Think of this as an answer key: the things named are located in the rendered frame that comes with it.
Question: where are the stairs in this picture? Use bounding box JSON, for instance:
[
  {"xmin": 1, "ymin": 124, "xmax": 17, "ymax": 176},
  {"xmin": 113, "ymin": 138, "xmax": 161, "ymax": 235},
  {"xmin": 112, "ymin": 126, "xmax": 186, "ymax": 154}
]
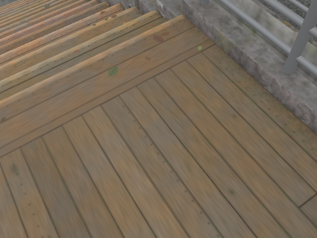
[{"xmin": 0, "ymin": 0, "xmax": 167, "ymax": 101}]

